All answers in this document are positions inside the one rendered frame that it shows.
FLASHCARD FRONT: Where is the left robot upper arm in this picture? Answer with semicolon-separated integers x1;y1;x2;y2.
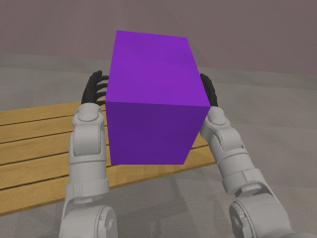
59;204;118;238

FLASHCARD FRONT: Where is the robot left hand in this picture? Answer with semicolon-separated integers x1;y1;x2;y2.
81;70;109;106

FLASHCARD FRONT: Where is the right robot upper arm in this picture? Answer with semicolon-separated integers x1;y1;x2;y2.
229;192;317;238

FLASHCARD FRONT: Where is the right robot forearm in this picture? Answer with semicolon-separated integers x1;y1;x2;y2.
199;106;292;229

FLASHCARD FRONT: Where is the carton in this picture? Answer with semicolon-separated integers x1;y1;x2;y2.
105;30;211;165

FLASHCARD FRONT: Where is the table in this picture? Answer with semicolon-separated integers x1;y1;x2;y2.
0;98;216;217

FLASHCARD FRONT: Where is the left robot forearm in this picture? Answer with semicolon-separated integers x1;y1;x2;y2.
58;102;110;238

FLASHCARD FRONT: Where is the robot right hand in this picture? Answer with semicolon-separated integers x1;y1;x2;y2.
200;73;218;107

